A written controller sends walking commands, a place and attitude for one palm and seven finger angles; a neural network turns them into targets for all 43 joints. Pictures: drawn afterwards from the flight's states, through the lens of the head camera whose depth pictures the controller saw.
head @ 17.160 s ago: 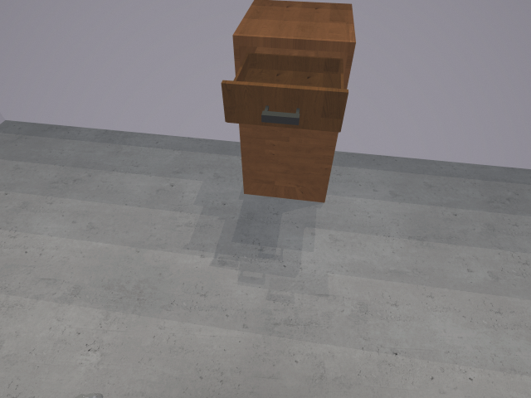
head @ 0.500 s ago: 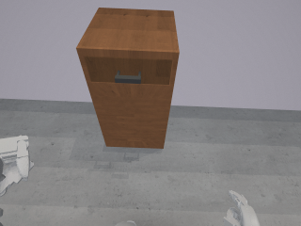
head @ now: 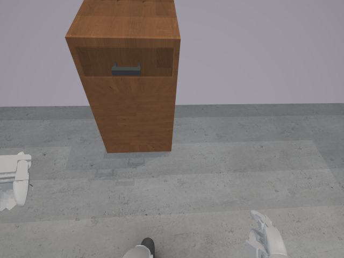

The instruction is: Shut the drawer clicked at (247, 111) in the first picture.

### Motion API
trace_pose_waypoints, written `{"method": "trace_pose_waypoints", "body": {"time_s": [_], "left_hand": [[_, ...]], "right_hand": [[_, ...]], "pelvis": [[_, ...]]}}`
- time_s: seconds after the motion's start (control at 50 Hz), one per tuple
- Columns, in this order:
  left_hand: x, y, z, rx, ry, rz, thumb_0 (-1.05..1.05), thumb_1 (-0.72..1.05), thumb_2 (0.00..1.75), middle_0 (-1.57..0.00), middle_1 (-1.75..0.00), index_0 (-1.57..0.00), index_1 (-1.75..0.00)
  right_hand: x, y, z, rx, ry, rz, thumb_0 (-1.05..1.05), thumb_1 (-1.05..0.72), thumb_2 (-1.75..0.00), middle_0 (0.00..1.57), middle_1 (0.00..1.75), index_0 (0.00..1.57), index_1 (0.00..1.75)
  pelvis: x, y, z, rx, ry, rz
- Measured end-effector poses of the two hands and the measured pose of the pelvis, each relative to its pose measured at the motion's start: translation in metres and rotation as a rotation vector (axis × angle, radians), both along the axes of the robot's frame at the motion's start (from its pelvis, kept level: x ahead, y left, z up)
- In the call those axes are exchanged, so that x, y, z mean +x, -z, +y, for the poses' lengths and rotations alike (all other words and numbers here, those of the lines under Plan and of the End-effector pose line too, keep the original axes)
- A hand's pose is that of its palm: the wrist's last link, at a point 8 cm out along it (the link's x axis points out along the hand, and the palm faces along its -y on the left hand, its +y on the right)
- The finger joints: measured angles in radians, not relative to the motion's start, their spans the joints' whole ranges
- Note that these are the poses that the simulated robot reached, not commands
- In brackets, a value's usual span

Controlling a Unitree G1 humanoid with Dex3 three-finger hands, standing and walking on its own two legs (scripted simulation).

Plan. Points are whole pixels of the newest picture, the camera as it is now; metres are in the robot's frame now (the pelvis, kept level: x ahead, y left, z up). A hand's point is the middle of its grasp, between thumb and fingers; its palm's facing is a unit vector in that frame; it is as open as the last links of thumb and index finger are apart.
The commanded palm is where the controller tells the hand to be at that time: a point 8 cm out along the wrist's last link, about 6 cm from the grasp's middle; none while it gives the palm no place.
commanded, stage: stop stepping back and stand still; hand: left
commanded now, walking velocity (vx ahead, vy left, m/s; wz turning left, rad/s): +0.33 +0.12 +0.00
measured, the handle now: (126, 67) +0.81 +0.22 -0.05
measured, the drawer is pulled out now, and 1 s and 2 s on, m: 0.00 0.00 0.00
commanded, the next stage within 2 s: let the arm hang, fingers relaxed in 0.72 s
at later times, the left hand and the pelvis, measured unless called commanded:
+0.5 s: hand out of the picture +0.16 +0.29 +0.18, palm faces +0.36 -0.82 -0.44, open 3.2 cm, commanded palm +0.12 +0.33 +0.19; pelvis -0.01 +0.05 +0.01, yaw +0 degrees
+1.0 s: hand (52, 255) +0.14 +0.28 -0.09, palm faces +0.13 -0.93 -0.34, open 3.0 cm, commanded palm none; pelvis -0.01 +0.05 -0.01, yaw +4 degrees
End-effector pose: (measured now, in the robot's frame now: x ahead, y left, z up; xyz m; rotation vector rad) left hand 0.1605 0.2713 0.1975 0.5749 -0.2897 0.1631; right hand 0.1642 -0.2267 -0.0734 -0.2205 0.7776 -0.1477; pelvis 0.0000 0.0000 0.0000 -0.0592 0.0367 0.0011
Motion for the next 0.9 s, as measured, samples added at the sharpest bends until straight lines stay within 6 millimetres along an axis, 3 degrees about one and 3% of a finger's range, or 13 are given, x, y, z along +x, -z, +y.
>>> {"method": "trace_pose_waypoints", "body": {"time_s": [0.1,0.2,0.26,0.32,0.38,0.44,0.52,0.62,0.72,0.82,0.86,0.9], "left_hand": [[-0.025,0.01,0.02,-0.045,-0.113,-0.019,0.01,0.89,0.9,-1.41,-1.6,-1.41,-1.6],[-0.022,0.026,0.045,-0.142,-0.187,-0.122,0.01,0.89,0.9,-1.41,-1.6,-1.41,-1.6],[-0.009,0.029,0.055,-0.173,-0.184,-0.149,0.01,0.89,0.9,-1.41,-1.6,-1.41,-1.6],[-0.005,0.015,0.054,-0.14,-0.153,-0.137,0.01,0.89,0.9,-1.41,-1.6,-1.41,-1.6],[-0.02,-0.001,0.044,-0.058,-0.089,-0.099,0.01,0.89,0.9,-1.41,-1.6,-1.4,-1.6],[-0.039,-0.007,0.042,-0.037,-0.063,-0.053,0.01,0.89,0.9,-1.4,-1.6,-1.4,-1.6],[-0.043,0.003,0.065,-0.076,-0.163,-0.045,0.01,0.89,0.9,-1.41,-1.6,-1.41,-1.6],[-0.028,0.023,0.093,-0.139,-0.267,-0.008,0.01,0.89,0.9,-1.41,-1.6,-1.41,-1.6],[-0.02,0.009,0.075,-0.107,-0.173,0.007,0.01,0.89,0.9,-1.41,-1.6,-1.4,-1.6],[-0.021,0.0,0.053,-0.019,-0.102,0.035,0.01,0.89,0.9,-1.4,-1.6,-1.4,-1.6],[-0.014,0.028,0.056,-0.008,-0.113,0.141,0.0,0.89,0.9,-1.4,-1.59,-1.4,-1.6],[-0.007,0.088,0.065,-0.088,-0.18,0.358,0.0,0.9,0.9,-1.39,-1.58,-1.39,-1.59]], "right_hand": [[-0.028,0.001,-0.018,-0.063,0.065,-0.011,0.01,-0.9,-0.9,0.2,0.3,0.2,0.3],[-0.038,0.009,-0.02,-0.135,0.085,-0.003,0.01,-0.9,-0.9,0.2,0.3,0.2,0.3],[-0.036,0.007,-0.005,-0.129,0.082,-0.023,0.01,-0.91,-0.9,0.19,0.3,0.2,0.3],[-0.033,-0.003,0.019,-0.072,0.039,-0.057,0.01,-0.91,-0.9,0.19,0.3,0.19,0.3],[-0.031,-0.01,0.042,0.0,-0.01,-0.089,0.01,-0.9,-0.9,0.2,0.3,0.2,0.3],[-0.032,-0.009,0.056,0.03,-0.024,-0.046,0.01,-0.9,-0.9,0.2,0.3,0.2,0.3],[-0.03,-0.003,0.065,0.004,-0.034,-0.001,0.01,-0.9,-0.9,0.2,0.3,0.2,0.3],[-0.022,0.003,0.075,-0.014,-0.049,-0.003,0.01,-0.9,-0.9,0.2,0.3,0.2,0.3],[-0.02,-0.012,0.086,0.029,-0.077,-0.055,0.01,-0.9,-0.9,0.2,0.3,0.2,0.3],[-0.017,-0.012,0.076,0.049,-0.062,-0.078,0.01,-0.9,-0.9,0.2,0.3,0.2,0.3],[-0.016,0.002,0.067,0.073,-0.07,-0.054,0.01,-0.9,-0.9,0.2,0.3,0.2,0.3],[-0.02,0.022,0.056,0.081,-0.062,0.012,0.01,-0.9,-0.9,0.2,0.3,0.2,0.3]], "pelvis": [[0.007,0.005,0.009,0.005,-0.009,-0.061],[0.015,0.015,0.026,-0.002,-0.034,-0.123],[0.009,0.016,0.033,0.016,-0.03,-0.125],[-0.007,0.007,0.033,0.028,-0.022,-0.099],[-0.019,0.001,0.035,0.029,-0.029,-0.067],[-0.017,-0.004,0.041,0.044,-0.012,-0.037],[-0.007,-0.005,0.054,0.047,-0.015,-0.015],[-0.012,-0.002,0.067,0.065,-0.036,-0.034],[-0.016,-0.011,0.063,0.06,-0.022,-0.033],[-0.014,-0.009,0.053,0.063,-0.004,-0.025],[-0.014,-0.005,0.052,0.05,-0.016,-0.015],[-0.014,0.0,0.053,0.045,-0.029,-0.012]]}}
